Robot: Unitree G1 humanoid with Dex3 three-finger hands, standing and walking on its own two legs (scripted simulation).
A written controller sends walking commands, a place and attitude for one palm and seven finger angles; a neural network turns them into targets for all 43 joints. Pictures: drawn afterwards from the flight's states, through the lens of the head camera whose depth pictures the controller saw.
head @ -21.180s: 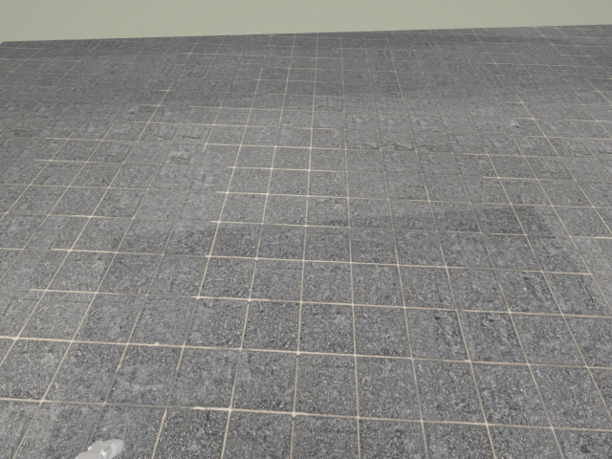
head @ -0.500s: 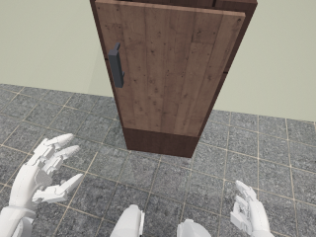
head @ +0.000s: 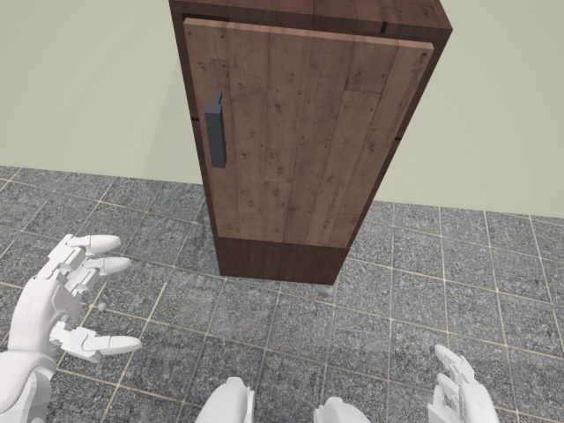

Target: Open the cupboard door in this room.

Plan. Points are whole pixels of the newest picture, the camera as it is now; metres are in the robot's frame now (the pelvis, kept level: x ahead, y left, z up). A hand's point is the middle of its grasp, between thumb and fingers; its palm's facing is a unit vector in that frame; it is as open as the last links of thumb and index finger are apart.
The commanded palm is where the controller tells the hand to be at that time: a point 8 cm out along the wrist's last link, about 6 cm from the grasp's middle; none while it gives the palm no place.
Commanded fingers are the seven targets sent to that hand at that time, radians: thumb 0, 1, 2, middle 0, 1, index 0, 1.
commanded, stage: raise the hand with hooked fingers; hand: left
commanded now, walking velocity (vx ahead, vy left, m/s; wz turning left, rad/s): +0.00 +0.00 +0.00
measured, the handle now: (218, 130) +0.58 +0.15 +0.05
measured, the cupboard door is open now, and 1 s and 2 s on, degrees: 0 0 0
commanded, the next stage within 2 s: move the hooked fingers beside the handle in 0.96 s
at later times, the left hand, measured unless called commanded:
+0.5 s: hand (77, 262) +0.30 +0.28 +0.07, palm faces +0.00 -1.00 -0.05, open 14.0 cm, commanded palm +0.27 +0.32 +0.07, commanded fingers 0.00 -0.50 0.30 -0.30 -1.20 -0.30 -1.20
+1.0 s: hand (99, 263) +0.30 +0.25 +0.07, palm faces +0.00 -1.00 -0.04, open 14.0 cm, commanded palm +0.27 +0.30 +0.07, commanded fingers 0.00 -0.50 0.30 -0.30 -1.20 -0.30 -1.20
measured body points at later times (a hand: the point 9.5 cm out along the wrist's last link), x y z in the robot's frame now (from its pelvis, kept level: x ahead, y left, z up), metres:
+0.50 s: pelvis +0.01 +0.00 +0.01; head +0.08 +0.03 +0.46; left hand +0.29 +0.33 +0.07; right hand +0.17 -0.24 -0.06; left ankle +0.06 +0.08 -0.66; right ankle +0.01 -0.13 -0.66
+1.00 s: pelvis +0.01 -0.02 +0.01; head +0.08 +0.00 +0.46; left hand +0.29 +0.31 +0.07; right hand +0.16 -0.27 -0.07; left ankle +0.06 +0.08 -0.66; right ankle +0.01 -0.13 -0.66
